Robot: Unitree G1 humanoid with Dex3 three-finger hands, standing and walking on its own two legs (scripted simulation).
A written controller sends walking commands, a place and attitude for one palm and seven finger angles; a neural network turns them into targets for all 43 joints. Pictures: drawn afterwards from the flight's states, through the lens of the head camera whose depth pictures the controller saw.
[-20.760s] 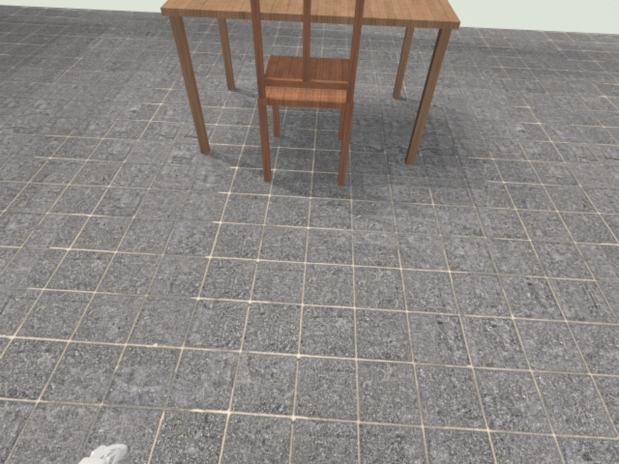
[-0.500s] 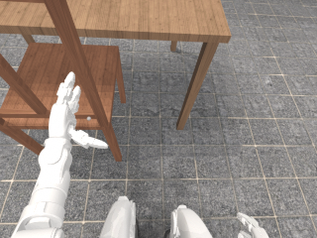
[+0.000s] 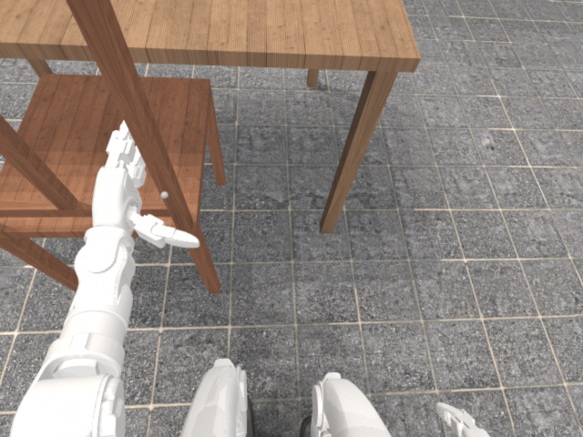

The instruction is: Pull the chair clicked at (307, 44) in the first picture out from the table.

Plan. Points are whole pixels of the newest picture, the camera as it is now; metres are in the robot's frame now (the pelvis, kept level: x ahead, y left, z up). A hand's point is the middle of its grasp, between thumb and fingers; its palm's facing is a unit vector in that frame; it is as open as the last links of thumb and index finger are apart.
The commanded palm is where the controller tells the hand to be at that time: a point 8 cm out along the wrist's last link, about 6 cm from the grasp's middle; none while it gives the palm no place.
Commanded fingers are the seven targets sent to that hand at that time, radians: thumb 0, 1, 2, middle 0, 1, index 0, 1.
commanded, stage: push the fingers through the gap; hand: left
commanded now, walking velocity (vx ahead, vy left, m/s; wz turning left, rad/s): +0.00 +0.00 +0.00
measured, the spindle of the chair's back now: out of the picture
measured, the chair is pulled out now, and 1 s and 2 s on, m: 0.00 0.00 0.02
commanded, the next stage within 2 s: hook a spindle and tug to test in 0.54 s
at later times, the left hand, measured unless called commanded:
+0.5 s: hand (169, 176) +0.46 +0.17 +0.03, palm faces +0.03 -1.00 -0.04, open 17.0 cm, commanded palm +0.44 +0.21 +0.03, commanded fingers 0.00 -0.50 0.30 -0.06 -0.08 -0.06 -0.08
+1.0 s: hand (169, 178) +0.46 +0.17 +0.03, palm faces +0.04 -1.00 -0.04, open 15.5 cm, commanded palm +0.43 +0.21 +0.03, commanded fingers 0.00 -0.28 0.40 -0.39 -1.12 -0.39 -1.12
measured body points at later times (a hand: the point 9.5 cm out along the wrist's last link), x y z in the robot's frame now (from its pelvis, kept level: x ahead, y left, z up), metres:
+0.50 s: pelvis +0.00 +0.00 +0.00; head +0.14 +0.02 +0.43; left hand +0.45 +0.22 +0.03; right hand +0.05 -0.26 -0.12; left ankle +0.06 +0.09 -0.62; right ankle +0.00 -0.10 -0.62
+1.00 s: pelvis +0.01 +0.00 +0.00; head +0.14 +0.02 +0.43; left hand +0.45 +0.22 +0.03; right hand +0.08 -0.26 -0.12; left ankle +0.06 +0.09 -0.62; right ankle +0.00 -0.10 -0.62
